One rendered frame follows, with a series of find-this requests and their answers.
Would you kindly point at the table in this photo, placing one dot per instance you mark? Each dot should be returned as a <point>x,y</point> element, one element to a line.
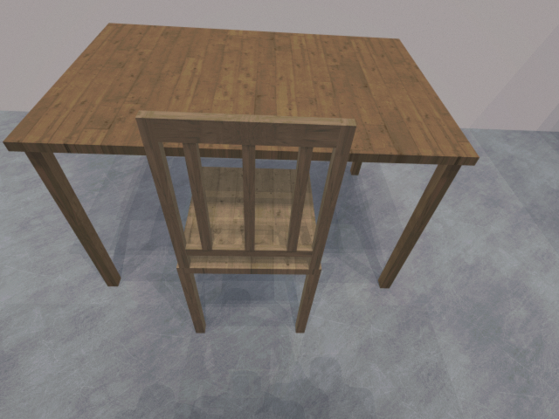
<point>91,109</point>

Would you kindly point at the chair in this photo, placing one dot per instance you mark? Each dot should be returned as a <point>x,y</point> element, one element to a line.
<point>247,220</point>

